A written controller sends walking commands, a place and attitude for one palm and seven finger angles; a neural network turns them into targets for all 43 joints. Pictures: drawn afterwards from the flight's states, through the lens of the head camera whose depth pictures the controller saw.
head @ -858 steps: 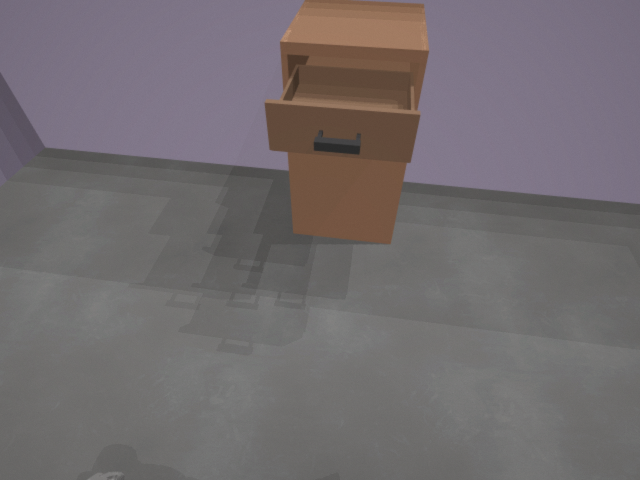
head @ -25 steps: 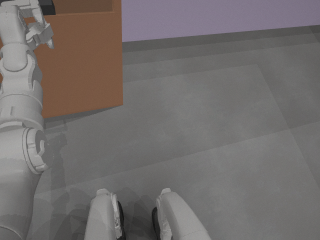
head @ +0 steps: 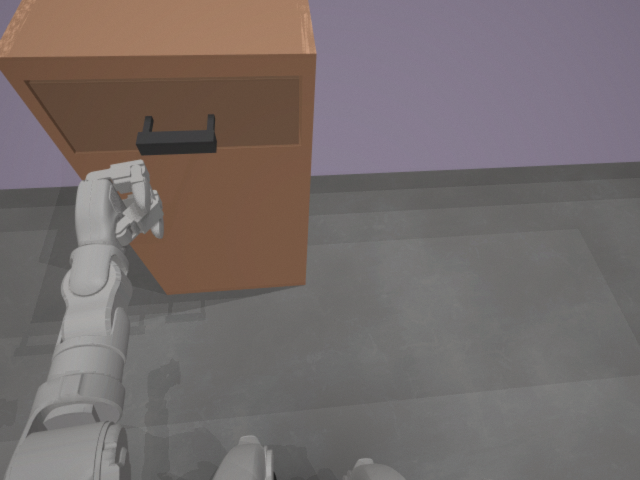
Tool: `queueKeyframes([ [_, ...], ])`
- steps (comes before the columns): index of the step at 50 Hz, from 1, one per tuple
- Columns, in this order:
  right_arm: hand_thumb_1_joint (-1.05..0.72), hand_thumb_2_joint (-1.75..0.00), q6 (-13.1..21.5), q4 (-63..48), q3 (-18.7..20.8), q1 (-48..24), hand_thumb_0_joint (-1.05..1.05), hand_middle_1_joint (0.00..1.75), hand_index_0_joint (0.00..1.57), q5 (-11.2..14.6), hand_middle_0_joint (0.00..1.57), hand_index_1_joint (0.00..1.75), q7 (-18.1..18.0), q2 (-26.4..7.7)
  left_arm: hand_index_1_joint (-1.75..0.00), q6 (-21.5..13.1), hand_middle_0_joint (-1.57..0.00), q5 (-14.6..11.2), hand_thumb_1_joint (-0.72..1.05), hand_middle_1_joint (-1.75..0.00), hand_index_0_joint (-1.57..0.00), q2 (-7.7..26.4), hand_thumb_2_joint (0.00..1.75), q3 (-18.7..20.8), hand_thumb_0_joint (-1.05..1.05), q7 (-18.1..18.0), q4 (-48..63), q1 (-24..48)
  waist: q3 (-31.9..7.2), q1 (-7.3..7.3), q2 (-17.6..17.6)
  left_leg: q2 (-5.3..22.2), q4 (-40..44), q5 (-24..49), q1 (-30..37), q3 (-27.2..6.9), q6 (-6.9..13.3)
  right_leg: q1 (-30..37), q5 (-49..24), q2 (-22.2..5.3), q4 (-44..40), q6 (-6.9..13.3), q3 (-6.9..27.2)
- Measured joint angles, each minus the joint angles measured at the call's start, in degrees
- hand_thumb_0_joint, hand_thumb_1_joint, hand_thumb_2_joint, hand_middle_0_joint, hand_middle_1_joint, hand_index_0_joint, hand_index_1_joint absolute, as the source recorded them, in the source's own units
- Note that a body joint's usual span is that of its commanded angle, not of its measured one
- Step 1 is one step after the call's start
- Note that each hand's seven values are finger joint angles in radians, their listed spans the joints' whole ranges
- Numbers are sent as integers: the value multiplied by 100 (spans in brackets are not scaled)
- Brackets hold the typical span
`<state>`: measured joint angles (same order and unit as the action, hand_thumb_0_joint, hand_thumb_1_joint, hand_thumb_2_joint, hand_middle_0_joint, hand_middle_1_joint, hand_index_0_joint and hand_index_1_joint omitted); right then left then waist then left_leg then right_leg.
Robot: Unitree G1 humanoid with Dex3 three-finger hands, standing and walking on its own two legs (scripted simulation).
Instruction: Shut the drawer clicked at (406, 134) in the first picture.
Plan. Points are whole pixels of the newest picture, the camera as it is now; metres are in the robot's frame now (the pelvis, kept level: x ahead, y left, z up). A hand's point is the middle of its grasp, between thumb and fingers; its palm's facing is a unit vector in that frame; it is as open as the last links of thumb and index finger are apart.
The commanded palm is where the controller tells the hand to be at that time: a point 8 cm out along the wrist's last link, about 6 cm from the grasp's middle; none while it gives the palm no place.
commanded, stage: draw the hand back to the body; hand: left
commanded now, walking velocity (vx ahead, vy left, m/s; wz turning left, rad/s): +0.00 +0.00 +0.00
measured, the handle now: (179, 132) +0.62 +0.21 +0.00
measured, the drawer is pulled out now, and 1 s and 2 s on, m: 0.00 0.00 0.00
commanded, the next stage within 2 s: step back with the hand held close in 1.04 s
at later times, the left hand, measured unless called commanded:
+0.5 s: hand (43, 301) +0.27 +0.23 +0.16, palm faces +0.25 -0.93 -0.26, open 3.2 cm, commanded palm +0.22 +0.27 +0.17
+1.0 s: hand out of the picture +0.16 +0.25 +0.23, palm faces +0.42 -0.82 -0.39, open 3.2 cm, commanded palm +0.12 +0.28 +0.24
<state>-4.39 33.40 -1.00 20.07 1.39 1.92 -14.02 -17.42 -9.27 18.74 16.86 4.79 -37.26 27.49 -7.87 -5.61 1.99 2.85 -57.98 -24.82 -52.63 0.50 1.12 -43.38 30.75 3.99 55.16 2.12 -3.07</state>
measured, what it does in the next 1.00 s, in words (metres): rises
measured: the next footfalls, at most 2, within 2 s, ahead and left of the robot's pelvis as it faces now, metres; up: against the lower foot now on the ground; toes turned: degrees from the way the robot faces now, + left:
none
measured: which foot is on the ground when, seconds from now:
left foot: down 0.00-1.00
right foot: down 0.00-1.00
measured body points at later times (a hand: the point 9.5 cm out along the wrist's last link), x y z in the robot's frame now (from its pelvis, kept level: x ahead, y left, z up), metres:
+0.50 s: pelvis -0.01 +0.01 +0.06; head -0.01 +0.00 +0.51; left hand +0.25 +0.27 +0.17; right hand +0.20 -0.20 -0.02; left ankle +0.02 +0.11 -0.67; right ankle -0.05 -0.10 -0.67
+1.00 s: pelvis +0.00 +0.00 +0.07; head -0.03 -0.03 +0.52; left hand +0.13 +0.29 +0.25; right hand +0.20 -0.21 -0.01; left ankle +0.02 +0.11 -0.67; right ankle -0.05 -0.10 -0.67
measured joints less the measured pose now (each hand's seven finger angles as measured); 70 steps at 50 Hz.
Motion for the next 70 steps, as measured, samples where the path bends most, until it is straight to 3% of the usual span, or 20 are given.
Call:
queueKeyframes([
  [4,-91,-90,89,-43,52,-193,0,30,20,76,20,30,-60,-88,-160,-17,-140,-192,90,-160,-140,-64,90,-284,1,213,428,-552,-49,144,-15,-65,271,65,519,-27,0,566,-37,-42,-330,3,-16],
  [9,-91,-90,148,-233,74,-468,0,30,20,154,20,30,-165,-189,-160,262,-140,-410,90,-160,-140,-183,90,-500,1,435,1048,-1269,-36,288,26,-127,548,165,1063,-1,31,1104,-130,-99,-599,-24,9],
  [14,-91,-90,-53,-322,-1,-833,0,30,19,177,19,30,-456,-81,-160,870,-140,195,90,-160,-140,-134,90,-987,1,-330,1933,-2056,178,476,-14,-188,1235,453,1916,147,49,1854,-404,-169,-1171,-59,157],
  [18,-91,-90,-64,-338,-132,-1029,1,30,20,174,19,30,-640,9,-160,1241,-140,372,90,-160,-140,-117,90,-1126,1,-735,2373,-2415,372,581,-3,-243,1867,755,2569,173,68,2483,-708,-212,-1775,-74,186],
  [23,-90,-90,62,-299,-263,-1130,1,30,20,134,20,30,-705,96,-160,1457,-140,401,90,-160,-140,-83,90,-1055,1,-935,3120,-2915,565,679,22,-288,2524,1049,3274,184,72,3186,-1022,-243,-2450,-84,204],
  [31,-90,-90,243,-151,-312,-1096,1,30,20,19,20,30,-656,126,-160,1507,-140,400,90,-160,-140,-67,90,-894,1,-935,4485,-4087,748,796,80,-337,3253,1347,4069,221,75,3971,-1350,-280,-3198,-99,250],
  [47,-90,-90,696,79,-63,-884,1,30,20,-95,20,30,-609,25,-160,1174,-140,381,90,-160,-140,172,90,-29,1,-963,6466,-5972,806,966,221,-289,3399,1369,4421,148,26,4442,-1476,-215,-3571,-56,193],
  [59,-90,-90,869,151,-78,-916,1,30,20,-135,20,30,-678,84,-160,1214,-141,438,89,-160,-140,16,90,-202,1,-998,6295,-5756,857,983,165,-259,3390,1366,4474,131,-15,4482,-1452,-183,-3535,-13,181],
  [65,-90,-90,543,-79,-17,-1012,1,30,20,-159,20,30,-569,67,-160,817,-141,520,89,-160,-140,166,90,176,1,-962,6387,-5926,777,735,200,-211,3285,1361,4111,130,-7,4164,-1515,-139,-3540,-40,186],
  [70,-90,-90,305,-188,138,-1017,1,30,20,-129,20,30,-590,0,-160,727,-140,521,89,-160,-140,229,90,163,1,-950,6470,-6200,820,628,203,-272,3401,1483,3908,209,53,3845,-1541,-213,-3442,-102,249],
])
